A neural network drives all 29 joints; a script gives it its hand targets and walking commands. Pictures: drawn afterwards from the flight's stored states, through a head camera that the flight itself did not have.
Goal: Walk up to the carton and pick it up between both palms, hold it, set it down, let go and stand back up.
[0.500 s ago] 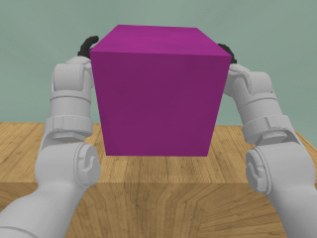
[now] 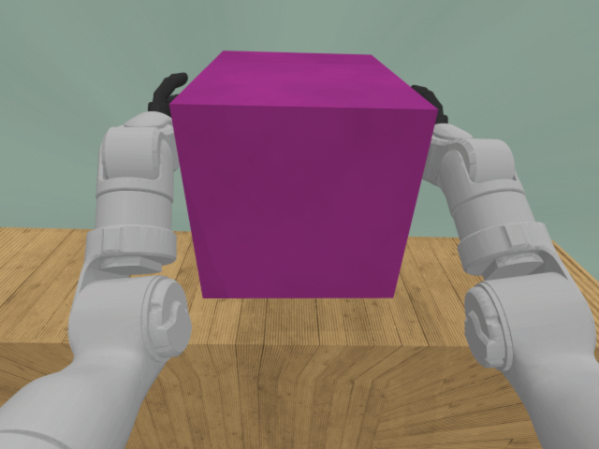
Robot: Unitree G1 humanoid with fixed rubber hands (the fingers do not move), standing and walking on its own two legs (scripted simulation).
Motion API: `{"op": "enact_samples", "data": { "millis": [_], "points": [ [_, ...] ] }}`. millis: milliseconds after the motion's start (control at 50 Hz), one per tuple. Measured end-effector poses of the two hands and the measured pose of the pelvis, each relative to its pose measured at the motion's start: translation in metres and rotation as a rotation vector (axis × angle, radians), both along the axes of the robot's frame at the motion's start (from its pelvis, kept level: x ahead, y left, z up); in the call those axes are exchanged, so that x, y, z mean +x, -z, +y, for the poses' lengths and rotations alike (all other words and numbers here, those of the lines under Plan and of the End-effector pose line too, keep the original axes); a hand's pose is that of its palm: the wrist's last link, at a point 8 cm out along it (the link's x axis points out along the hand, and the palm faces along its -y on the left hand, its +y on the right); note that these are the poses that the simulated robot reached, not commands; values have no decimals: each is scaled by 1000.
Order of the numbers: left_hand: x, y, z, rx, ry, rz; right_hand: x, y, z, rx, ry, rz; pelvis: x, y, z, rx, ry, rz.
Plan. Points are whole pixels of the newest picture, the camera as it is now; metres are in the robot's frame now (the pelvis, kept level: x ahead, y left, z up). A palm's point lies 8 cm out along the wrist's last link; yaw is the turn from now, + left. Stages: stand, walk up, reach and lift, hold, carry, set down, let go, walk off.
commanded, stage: hold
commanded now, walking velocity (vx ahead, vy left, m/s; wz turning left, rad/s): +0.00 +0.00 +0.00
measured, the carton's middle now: (298, 160) +0.41 +0.01 +0.29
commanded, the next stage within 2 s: none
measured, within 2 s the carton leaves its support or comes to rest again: neither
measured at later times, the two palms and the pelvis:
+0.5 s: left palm (164, 129) +0.36 +0.17 +0.34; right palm (431, 141) +0.36 -0.15 +0.33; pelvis +0.00 +0.00 +0.00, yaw +0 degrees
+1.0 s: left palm (165, 127) +0.38 +0.17 +0.33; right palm (425, 143) +0.37 -0.15 +0.33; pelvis +0.00 +0.00 +0.00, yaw +0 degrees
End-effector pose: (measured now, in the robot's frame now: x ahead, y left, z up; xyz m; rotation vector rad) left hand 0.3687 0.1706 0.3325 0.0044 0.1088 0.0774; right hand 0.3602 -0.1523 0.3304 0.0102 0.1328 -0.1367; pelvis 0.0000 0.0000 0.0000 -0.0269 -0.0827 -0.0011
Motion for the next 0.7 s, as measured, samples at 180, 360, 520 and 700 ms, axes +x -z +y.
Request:
{"op": "enact_samples", "data": {
  "millis": [180, 360, 520, 700],
  "points": [
    [-4, -4, 1, 2, -6, -15, -2, -5, 1, 10, -2, -15, 1, 0, 1, -2, -3, -5],
    [-4, -6, -1, 10, -5, -12, -3, -5, -1, 4, -2, -11, 0, 0, 3, -1, 7, -7],
    [-4, -4, -1, 14, -6, 2, -3, -3, -1, 6, -3, 3, -1, 0, 1, 0, 3, -4],
    [4, -13, 0, 22, -11, 13, 6, -4, 1, 4, -9, 15, -5, -1, 0, 2, 4, 27]
  ]
}}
